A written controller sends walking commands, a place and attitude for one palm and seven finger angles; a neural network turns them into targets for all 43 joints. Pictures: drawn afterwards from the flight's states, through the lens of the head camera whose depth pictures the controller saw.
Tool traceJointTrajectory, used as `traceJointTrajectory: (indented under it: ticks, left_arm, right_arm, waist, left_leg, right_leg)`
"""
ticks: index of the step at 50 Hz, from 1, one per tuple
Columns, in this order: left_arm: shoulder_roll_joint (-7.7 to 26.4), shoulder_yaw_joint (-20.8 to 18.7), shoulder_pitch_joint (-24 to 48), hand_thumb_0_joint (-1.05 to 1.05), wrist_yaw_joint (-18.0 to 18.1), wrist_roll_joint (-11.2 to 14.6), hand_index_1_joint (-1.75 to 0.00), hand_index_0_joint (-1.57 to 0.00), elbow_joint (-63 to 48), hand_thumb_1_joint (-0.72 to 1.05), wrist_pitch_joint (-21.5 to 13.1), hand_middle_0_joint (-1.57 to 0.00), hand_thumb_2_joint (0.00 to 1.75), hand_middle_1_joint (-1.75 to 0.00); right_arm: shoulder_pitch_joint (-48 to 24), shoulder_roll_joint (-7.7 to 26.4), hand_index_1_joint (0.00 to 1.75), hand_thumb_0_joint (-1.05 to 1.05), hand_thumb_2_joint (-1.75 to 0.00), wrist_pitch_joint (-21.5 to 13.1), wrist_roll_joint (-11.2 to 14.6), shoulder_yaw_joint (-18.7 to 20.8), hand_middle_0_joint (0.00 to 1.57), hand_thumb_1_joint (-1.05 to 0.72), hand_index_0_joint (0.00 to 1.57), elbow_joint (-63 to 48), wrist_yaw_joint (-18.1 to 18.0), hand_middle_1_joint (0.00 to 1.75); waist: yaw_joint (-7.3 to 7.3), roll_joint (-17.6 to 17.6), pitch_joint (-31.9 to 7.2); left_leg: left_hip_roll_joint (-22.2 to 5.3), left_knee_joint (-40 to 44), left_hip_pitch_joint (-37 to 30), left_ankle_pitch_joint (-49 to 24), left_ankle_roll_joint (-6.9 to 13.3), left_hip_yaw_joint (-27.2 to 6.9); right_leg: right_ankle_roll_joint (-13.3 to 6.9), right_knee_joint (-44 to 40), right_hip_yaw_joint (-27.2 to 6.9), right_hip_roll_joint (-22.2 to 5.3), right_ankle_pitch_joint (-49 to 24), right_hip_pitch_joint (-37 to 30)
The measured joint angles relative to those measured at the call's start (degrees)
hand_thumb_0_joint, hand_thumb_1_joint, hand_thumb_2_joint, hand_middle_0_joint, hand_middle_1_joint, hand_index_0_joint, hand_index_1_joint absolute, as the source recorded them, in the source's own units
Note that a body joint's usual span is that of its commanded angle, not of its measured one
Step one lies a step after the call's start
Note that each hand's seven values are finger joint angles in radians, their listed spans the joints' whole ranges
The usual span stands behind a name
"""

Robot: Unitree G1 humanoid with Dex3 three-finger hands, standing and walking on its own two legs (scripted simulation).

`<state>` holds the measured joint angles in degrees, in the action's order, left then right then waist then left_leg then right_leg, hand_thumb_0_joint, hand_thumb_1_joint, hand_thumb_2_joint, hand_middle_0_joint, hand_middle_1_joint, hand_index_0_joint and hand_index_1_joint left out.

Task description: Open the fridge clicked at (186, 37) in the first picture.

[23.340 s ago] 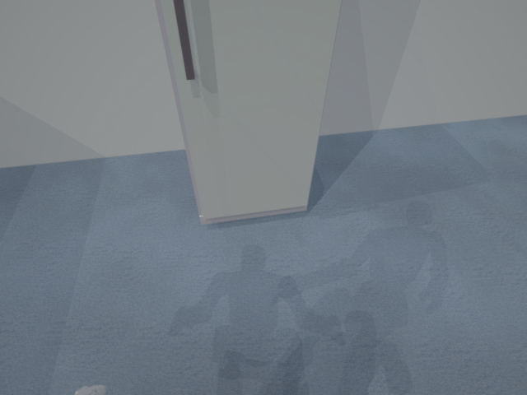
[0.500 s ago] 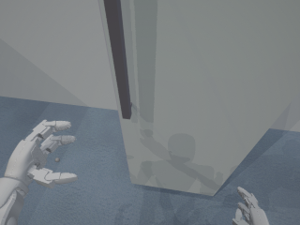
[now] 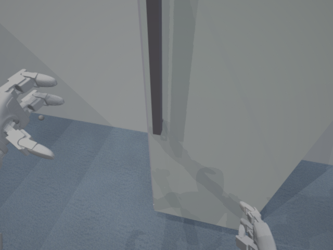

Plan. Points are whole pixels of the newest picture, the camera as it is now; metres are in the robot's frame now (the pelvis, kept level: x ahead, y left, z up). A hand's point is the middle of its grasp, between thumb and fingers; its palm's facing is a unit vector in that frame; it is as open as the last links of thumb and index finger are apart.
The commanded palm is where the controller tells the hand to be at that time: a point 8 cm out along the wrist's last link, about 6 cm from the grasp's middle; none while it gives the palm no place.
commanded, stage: raise the hand to about handle height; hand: left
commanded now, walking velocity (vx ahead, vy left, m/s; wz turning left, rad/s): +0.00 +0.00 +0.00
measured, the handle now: (157, 54) +0.47 +0.08 +0.27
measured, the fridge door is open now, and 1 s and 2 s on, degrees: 0 0 0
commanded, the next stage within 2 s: move the hooked fingers beside the handle in 0.52 s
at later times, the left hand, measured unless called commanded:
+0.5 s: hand (62, 120) +0.29 +0.25 +0.21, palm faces +0.04 -0.99 -0.16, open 14.0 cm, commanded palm +0.24 +0.29 +0.22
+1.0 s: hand (86, 108) +0.32 +0.21 +0.21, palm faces -0.07 -0.99 -0.13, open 13.9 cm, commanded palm +0.29 +0.27 +0.22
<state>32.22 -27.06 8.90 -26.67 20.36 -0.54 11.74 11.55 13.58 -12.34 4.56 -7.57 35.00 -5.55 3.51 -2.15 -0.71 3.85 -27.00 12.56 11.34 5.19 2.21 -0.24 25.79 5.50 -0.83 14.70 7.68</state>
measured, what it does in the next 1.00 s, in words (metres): stands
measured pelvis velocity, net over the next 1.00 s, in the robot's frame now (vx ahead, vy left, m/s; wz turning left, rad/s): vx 0.02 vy -0.04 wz -0.02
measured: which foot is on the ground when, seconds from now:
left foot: down 0.00-1.00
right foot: down 0.00-1.00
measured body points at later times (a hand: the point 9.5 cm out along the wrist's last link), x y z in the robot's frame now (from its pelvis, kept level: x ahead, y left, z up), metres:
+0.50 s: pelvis +0.00 -0.03 +0.00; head -0.02 -0.05 +0.45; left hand +0.28 +0.31 +0.22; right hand +0.20 -0.26 -0.07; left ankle +0.04 +0.05 -0.74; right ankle -0.01 -0.12 -0.74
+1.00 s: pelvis +0.02 -0.04 +0.00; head +0.00 -0.06 +0.45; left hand +0.32 +0.27 +0.22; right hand +0.21 -0.28 -0.07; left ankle +0.04 +0.05 -0.74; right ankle -0.01 -0.12 -0.74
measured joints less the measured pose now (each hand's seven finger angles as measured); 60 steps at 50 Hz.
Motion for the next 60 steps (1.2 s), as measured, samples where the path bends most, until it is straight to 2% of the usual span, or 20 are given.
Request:
traceJointTrajectory:
  ticks: [4,8,12,17,21,23,26,31,35,38,42,46,50,52,55,58,60]
  left_arm:
    - [3.03,-1.12,5.12,-0.02,-0.55,-1.61,-1.19,-0.31,7.68,-0.5,4.22,-0.31,0.3,-1.2]
    - [2.84,0.69,4.02,-0.01,-2.53,-2.13,-1.19,-0.3,9.38,-0.5,6.82,-0.3,0.3,-1.2]
    - [0.08,1.42,-1.06,-0.02,-3.62,-0.82,-1.19,-0.3,3.87,-0.5,4.56,-0.3,0.3,-1.2]
    - [-0.79,-1.13,-2.34,-0.02,-1.15,0.59,-1.2,-0.31,1.27,-0.5,0.78,-0.31,0.3,-1.2]
    - [0.22,-2.28,1.07,-0.02,0.57,-0.59,-1.2,-0.31,5.91,-0.5,2.68,-0.31,0.3,-1.2]
    - [0.61,-1.5,1.85,-0.02,0.37,-1.43,-1.2,-0.31,7.57,-0.5,4.26,-0.31,0.3,-1.2]
    - [0.45,0.18,0.65,-0.02,-0.99,-1.68,-1.2,-0.3,7.11,-0.5,4.87,-0.3,0.3,-1.2]
    - [-1.1,0.23,-1.98,-0.02,-2.56,0.28,-1.2,-0.31,2.96,-0.5,1.91,-0.3,0.3,-1.2]
    - [-0.45,-1.76,-0.7,-0.02,-2.05,1.09,-1.2,-0.31,5.16,-0.5,0.83,-0.31,0.3,-1.2]
    - [1.05,-2.4,1.62,-0.02,-1.52,-0.02,-1.2,-0.31,10.06,-0.5,2.9,-0.31,0.3,-1.2]
    - [0.9,-0.27,2.97,-0.02,-1.48,-2.05,-1.2,-0.31,12.06,-0.5,4.58,-0.3,0.3,-1.2]
    - [-1.78,1.81,1.54,-0.02,-2.01,-1.43,-1.19,-0.3,6.56,-0.5,1.7,-0.3,0.3,-1.2]
    - [-2.3,0.88,1.87,-0.02,-1.9,0.47,-1.2,-0.31,5.93,-0.5,-0.86,-0.31,0.3,-1.2]
    - [-1.33,-0.23,2.85,-0.02,-1.04,0.32,-1.2,-0.31,8.11,-0.5,0.21,-0.31,0.3,-1.2]
    - [-0.3,-0.37,4.23,-0.02,0.63,-1.22,-1.2,-0.31,11.12,-0.5,3.27,-0.31,0.3,-1.2]
    - [-1.45,1.91,3.82,-0.02,1.5,-2.45,-1.2,-0.31,9.49,-0.5,4.89,-0.3,0.3,-1.2]
    - [-3.25,3.99,2.95,-0.02,1.65,-2.35,-1.19,-0.3,6.45,-0.5,4.18,-0.3,0.3,-1.2]
  right_arm:
    - [0.26,1.35,0.3,0.02,-0.9,0.58,0.91,0.69,0.2,-0.9,0.2,0.18,0.31,0.3]
    - [0.59,3.08,0.3,0.02,-0.9,1.02,1.46,1.65,0.2,-0.9,0.2,-0.4,0.79,0.3]
    - [0.77,3.47,0.3,0.02,-0.9,0.72,0.91,2.06,0.2,-0.91,0.2,-0.42,0.89,0.3]
    - [1.08,2.55,0.3,0.02,-0.9,-0.43,0.45,2.28,0.2,-0.91,0.2,-0.08,0.76,0.3]
    - [0.74,2.97,0.3,0.02,-0.9,-0.68,1.06,2.66,0.2,-0.91,0.2,-0.21,0.65,0.3]
    - [0.45,3.5,0.3,0.02,-0.9,-0.56,1.36,2.83,0.2,-0.91,0.2,-0.45,0.58,0.3]
    - [-0.18,3.89,0.3,0.02,-0.9,-0.23,1.45,2.91,0.2,-0.91,0.2,-0.48,0.56,0.3]
    - [-0.5,3.0,0.3,0.02,-0.9,-0.19,1.03,2.59,0.2,-0.91,0.2,0.23,0.51,0.3]
    - [-0.3,2.36,0.3,0.02,-0.9,-0.33,1.0,2.37,0.2,-0.91,0.2,0.47,0.7,0.3]
    - [-0.32,2.77,0.3,0.02,-0.9,0.12,1.41,2.46,0.2,-0.91,0.2,0.14,0.75,0.3]
    - [-0.41,3.97,0.3,0.02,-0.9,0.61,1.77,3.18,0.2,-0.91,0.2,-0.36,0.47,0.3]
    - [-0.34,4.12,0.3,0.02,-0.9,0.49,1.45,3.54,0.2,-0.91,0.2,-0.12,0.02,0.3]
    - [-0.18,2.89,0.3,0.02,-0.9,0.39,1.07,3.15,0.2,-0.91,0.2,0.48,0.23,0.3]
    - [-0.07,2.47,0.3,0.02,-0.9,0.68,1.18,2.99,0.2,-0.91,0.2,0.23,0.5,0.3]
    - [0.18,2.68,0.3,0.02,-0.9,1.23,1.58,3.19,0.2,-0.91,0.2,-0.73,0.8,0.3]
    - [0.52,3.34,0.3,0.02,-0.9,1.41,1.82,3.6,0.2,-0.91,0.2,-1.47,0.69,0.3]
    - [0.45,3.49,0.3,0.02,-0.9,1.37,1.66,3.67,0.2,-0.91,0.2,-1.26,0.47,0.3]
  waist:
    - [-0.43,-0.92,-0.15]
    - [-1.11,-1.78,-0.1]
    - [-1.72,-1.34,-0.09]
    - [-1.82,-0.16,-0.73]
    - [-1.4,-0.93,-0.44]
    - [-1.25,-1.74,-0.22]
    - [-1.19,-2.63,-0.08]
    - [-1.28,-2.25,-0.78]
    - [-1.36,-1.77,-1.87]
    - [-1.4,-1.86,-1.96]
    - [-1.21,-2.31,-0.69]
    - [-1.42,-2.13,-0.1]
    - [-2.1,-1.28,-1.6]
    - [-2.43,-1.06,-2.22]
    - [-2.55,-1.41,-1.94]
    - [-2.23,-2.03,-1.15]
    - [-1.93,-2.22,-0.63]
  left_leg:
    - [-0.05,0.09,0.61,-0.45,-0.2,-0.27]
    - [-0.22,-0.3,1.83,-0.63,-0.23,-0.27]
    - [-0.84,-0.79,1.55,-0.03,-0.61,0.08]
    - [-1.78,-1.14,0.29,0.87,-1.48,0.09]
    - [-2.02,-1.44,0.36,1.01,-1.94,-0.41]
    - [-1.99,-1.61,0.81,0.98,-2.02,-0.65]
    - [-2.11,-2.02,1.51,1.14,-2.1,-0.71]
    - [-2.48,-2.47,1.15,2.04,-2.46,-0.55]
    - [-2.8,-2.86,0.91,2.76,-2.87,-0.62]
    - [-2.9,-3.36,1.61,3.03,-3.04,-0.79]
    - [-2.84,-3.86,2.5,3.09,-2.92,-0.88]
    - [-2.59,-3.42,2.06,3.09,-2.65,-0.68]
    - [-2.57,-2.86,1.38,3.38,-2.61,-0.18]
    - [-2.61,-2.82,1.38,3.54,-2.62,0.08]
    - [-2.46,-2.8,1.56,3.5,-2.5,0.16]
    - [-2.03,-2.69,1.88,3.21,-2.12,-0.01]
    - [-1.74,-2.55,1.84,3.03,-1.86,-0.14]
  right_leg:
    - [-0.16,0.24,0.28,0.05,-0.17,0.69]
    - [-0.35,0.89,0.31,0.18,-0.15,2.04]
    - [-0.76,1.05,-0.12,0.78,0.12,1.82]
    - [-1.55,0.55,-0.28,1.75,0.48,0.32]
    - [-1.95,0.58,0.19,2.03,0.69,0.14]
    - [-2.01,0.78,0.44,2.02,0.77,0.54]
    - [-2.06,1.18,0.5,2.12,0.99,1.23]
    - [-2.39,1.53,0.24,2.49,1.75,0.93]
    - [-2.68,1.61,0.23,2.82,2.31,0.58]
    - [-2.76,1.99,0.4,2.92,2.57,1.19]
    - [-2.67,2.46,0.51,2.84,2.65,2.03]
    - [-2.53,2.25,0.29,2.6,2.7,1.73]
    - [-2.43,1.92,-0.27,2.58,2.9,1.33]
    - [-2.4,1.99,-0.54,2.6,3.0,1.46]
    - [-2.28,2.08,-0.61,2.44,3.0,1.68]
    - [-1.99,2.13,-0.39,2.03,2.88,1.94]
    - [-1.78,2.06,-0.24,1.75,2.81,1.86]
